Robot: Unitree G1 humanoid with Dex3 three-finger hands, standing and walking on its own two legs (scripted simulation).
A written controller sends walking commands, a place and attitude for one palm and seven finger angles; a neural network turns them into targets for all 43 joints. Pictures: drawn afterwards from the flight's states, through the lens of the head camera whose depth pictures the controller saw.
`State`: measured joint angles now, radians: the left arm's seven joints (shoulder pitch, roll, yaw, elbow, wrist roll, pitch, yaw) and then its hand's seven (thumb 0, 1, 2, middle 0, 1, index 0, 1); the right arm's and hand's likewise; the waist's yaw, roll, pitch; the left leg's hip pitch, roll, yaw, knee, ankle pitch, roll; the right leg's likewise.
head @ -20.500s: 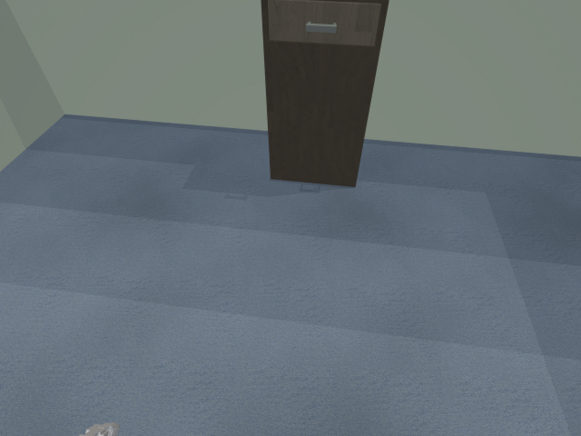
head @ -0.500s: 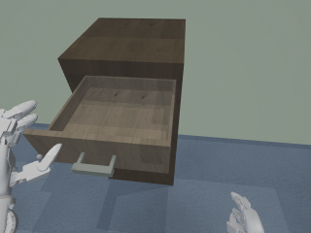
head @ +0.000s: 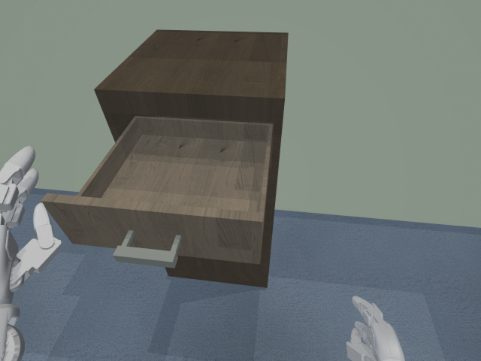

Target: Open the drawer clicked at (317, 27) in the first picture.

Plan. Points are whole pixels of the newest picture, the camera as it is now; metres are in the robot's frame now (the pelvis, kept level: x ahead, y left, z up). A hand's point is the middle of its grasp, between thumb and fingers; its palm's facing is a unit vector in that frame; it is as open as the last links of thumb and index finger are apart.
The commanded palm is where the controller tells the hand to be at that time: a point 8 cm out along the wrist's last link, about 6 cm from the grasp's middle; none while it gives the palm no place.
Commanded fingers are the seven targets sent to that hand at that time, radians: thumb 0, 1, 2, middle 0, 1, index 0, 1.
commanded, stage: step back with the hand held close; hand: left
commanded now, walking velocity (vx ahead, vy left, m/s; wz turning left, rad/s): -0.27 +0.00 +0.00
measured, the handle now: (149, 247) +0.30 +0.21 +0.01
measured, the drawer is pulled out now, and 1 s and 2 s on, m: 0.30 0.30 0.30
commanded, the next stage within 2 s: stop stepping back and stand still in 1.42 s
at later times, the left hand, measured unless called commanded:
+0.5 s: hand (28, 278) +0.15 +0.26 +0.18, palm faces +0.39 -0.78 -0.49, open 7.4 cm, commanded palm +0.08 +0.30 +0.20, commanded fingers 0.00 0.90 0.90 -0.20 -0.30 -0.20 -0.30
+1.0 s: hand out of the picture +0.10 +0.26 +0.19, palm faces +0.44 -0.79 -0.42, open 7.4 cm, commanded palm +0.03 +0.31 +0.20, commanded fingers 0.00 0.90 0.90 -0.20 -0.30 -0.20 -0.30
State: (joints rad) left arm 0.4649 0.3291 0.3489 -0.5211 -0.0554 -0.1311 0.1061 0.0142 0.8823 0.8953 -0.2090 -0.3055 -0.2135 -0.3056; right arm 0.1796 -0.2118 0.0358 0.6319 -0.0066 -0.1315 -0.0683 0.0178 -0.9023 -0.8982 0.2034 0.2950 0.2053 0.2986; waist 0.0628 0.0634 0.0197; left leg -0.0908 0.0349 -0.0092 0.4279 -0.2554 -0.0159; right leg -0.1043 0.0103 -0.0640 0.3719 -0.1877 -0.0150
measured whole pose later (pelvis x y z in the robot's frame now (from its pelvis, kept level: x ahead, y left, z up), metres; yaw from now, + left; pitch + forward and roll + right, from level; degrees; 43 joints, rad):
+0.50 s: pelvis -0.05 +0.02 -0.01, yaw +0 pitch +1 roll +0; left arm 0.59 0.41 0.43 -0.67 -0.04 -0.21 0.14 0.01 0.89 0.90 -0.21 -0.30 -0.22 -0.30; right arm 0.18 -0.21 0.01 0.54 0.00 -0.08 -0.07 0.02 -0.90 -0.90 0.20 0.29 0.20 0.30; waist 0.01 0.00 0.03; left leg -0.37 -0.01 0.01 0.59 -0.25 0.02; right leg -0.39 -0.04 -0.04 0.55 -0.18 0.02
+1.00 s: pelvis -0.09 +0.02 -0.02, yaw +1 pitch +1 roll -1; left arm 0.53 0.39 0.43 -0.68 -0.02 -0.27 0.17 0.01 0.89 0.90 -0.21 -0.30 -0.22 -0.30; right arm 0.20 -0.23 -0.01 0.61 0.00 -0.11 -0.06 0.02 -0.90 -0.90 0.20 0.30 0.21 0.30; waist 0.00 -0.02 0.02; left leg -0.47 -0.02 -0.01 0.68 -0.31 0.01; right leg -0.46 -0.01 -0.01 0.56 -0.12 0.01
